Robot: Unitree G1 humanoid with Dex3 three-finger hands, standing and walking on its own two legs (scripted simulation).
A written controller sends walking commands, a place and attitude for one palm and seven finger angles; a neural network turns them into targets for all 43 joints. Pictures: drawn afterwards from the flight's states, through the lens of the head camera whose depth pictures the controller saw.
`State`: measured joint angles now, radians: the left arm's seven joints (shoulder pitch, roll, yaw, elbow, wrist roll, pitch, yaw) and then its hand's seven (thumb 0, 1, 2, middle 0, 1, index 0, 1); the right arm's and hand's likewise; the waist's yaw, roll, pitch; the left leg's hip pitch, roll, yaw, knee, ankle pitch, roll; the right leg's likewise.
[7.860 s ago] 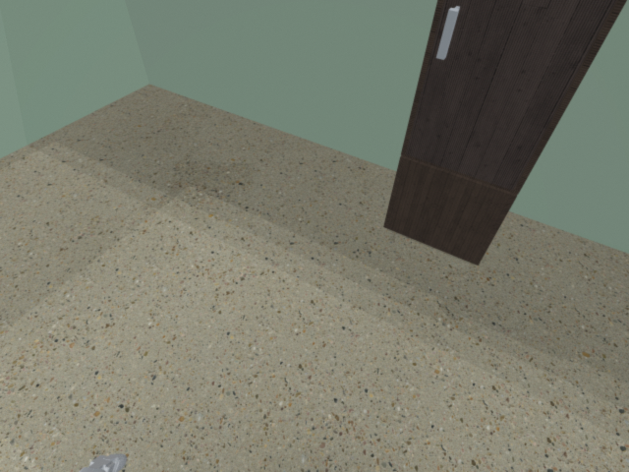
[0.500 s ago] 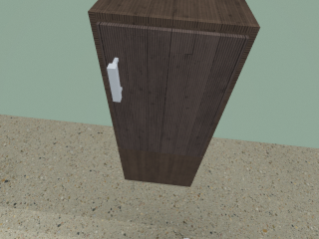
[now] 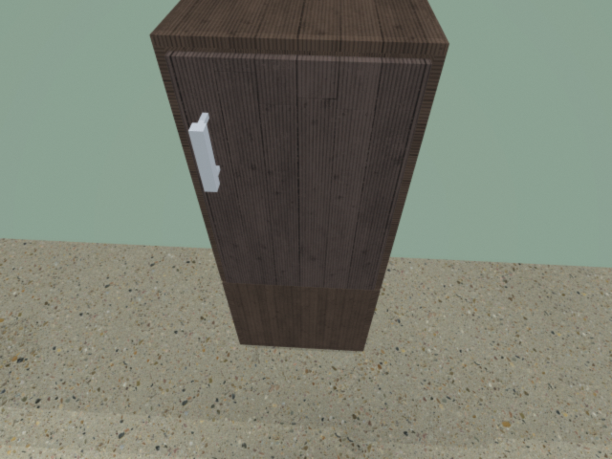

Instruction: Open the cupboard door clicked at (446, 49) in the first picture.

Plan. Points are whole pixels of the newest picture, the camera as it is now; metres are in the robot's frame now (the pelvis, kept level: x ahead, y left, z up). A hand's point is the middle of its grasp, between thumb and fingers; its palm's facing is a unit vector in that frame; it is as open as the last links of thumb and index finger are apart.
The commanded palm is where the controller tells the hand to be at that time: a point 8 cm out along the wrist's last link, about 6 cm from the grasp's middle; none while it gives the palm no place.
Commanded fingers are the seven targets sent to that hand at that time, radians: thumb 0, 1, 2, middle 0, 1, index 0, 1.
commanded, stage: come to a stop and stand still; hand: left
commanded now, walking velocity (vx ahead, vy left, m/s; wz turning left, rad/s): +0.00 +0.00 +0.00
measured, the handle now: (208, 152) +0.57 +0.20 +0.09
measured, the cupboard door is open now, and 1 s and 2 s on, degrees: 0 0 0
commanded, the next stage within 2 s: look again from close up in 0.12 s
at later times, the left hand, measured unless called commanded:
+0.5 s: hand out of the picture +0.00 +0.20 -0.18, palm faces +0.02 -0.98 -0.19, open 7.4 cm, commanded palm none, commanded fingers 0.00 0.90 0.90 -0.20 -0.30 -0.20 -0.30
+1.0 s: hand out of the picture -0.01 +0.21 -0.18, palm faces -0.02 -0.98 -0.19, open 7.4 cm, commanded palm none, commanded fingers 0.00 0.90 0.90 -0.20 -0.30 -0.20 -0.30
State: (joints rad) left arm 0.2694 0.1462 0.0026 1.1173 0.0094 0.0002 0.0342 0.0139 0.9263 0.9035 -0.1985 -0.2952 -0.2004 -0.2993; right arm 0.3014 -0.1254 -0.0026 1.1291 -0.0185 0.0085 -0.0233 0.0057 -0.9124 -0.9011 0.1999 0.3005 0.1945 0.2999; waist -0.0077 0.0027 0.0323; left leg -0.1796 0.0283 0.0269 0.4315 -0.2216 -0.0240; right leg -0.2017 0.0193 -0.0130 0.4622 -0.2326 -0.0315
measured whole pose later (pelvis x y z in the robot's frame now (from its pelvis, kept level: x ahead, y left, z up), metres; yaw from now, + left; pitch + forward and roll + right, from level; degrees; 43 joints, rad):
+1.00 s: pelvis -0.01 +0.04 -0.01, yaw +0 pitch -1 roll +1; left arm 0.35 0.18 -0.02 1.05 0.04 0.00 0.02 0.01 0.91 0.90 -0.20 -0.29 -0.20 -0.30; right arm 0.30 -0.17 -0.01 1.03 -0.03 0.00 -0.01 0.01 -0.91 -0.90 0.20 0.30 0.20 0.30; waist -0.01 -0.02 0.00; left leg -0.23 -0.02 0.06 0.51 -0.26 0.03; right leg -0.25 -0.03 0.01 0.53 -0.26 0.02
